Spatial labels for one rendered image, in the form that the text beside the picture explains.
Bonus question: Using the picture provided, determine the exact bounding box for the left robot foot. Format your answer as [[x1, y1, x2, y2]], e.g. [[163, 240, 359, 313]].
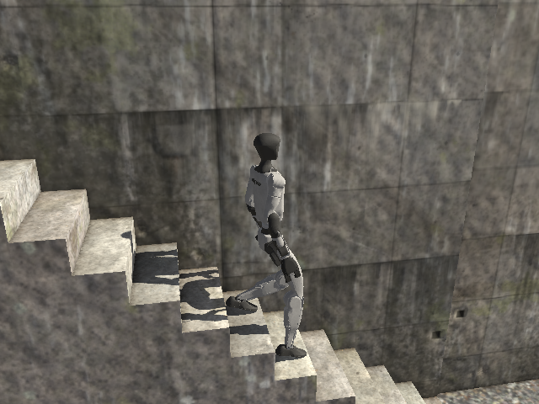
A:
[[226, 296, 258, 311]]

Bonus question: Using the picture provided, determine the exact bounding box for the robot head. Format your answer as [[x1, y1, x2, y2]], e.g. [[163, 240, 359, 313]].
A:
[[253, 133, 280, 173]]

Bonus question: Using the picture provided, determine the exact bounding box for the robot left upper arm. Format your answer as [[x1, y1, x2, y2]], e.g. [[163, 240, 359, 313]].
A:
[[245, 165, 258, 207]]

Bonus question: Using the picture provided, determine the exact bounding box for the robot left forearm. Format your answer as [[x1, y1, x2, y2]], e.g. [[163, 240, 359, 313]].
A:
[[246, 204, 262, 228]]

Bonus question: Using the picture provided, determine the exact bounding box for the right robot hand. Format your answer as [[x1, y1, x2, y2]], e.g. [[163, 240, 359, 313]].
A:
[[281, 256, 301, 283]]

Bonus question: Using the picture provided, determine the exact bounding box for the robot right upper arm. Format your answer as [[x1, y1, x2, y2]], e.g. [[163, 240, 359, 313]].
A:
[[264, 173, 286, 224]]

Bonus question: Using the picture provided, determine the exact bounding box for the robot right forearm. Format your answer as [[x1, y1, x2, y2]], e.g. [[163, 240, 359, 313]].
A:
[[268, 213, 290, 260]]

